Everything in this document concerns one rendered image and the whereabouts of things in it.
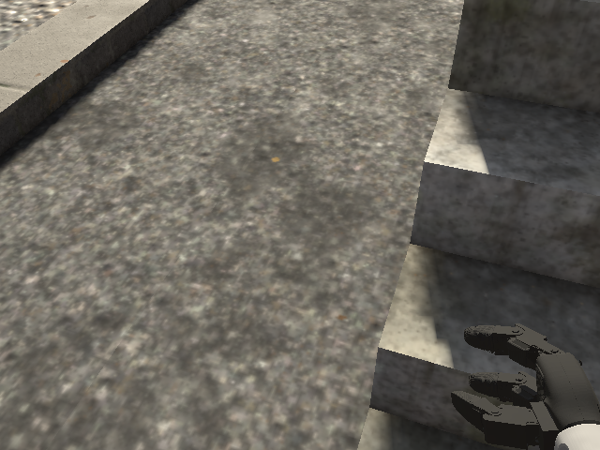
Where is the right robot hand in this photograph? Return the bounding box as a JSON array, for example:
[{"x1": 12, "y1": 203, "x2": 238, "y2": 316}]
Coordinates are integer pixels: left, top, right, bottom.
[{"x1": 451, "y1": 323, "x2": 600, "y2": 450}]

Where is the robot right forearm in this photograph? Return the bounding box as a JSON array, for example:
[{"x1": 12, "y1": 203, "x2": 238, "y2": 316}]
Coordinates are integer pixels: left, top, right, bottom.
[{"x1": 554, "y1": 424, "x2": 600, "y2": 450}]

